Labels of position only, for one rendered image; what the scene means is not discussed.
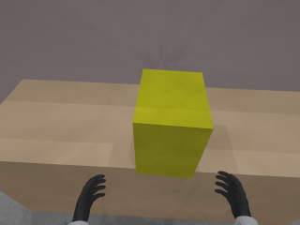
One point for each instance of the robot left hand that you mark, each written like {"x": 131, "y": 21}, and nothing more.
{"x": 87, "y": 197}

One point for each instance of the robot right hand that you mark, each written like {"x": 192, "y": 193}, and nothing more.
{"x": 236, "y": 196}

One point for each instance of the robot right forearm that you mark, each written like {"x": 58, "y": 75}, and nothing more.
{"x": 245, "y": 220}

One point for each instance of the pedestal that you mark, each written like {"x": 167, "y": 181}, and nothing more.
{"x": 56, "y": 135}

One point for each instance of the carton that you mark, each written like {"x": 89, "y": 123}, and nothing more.
{"x": 172, "y": 123}

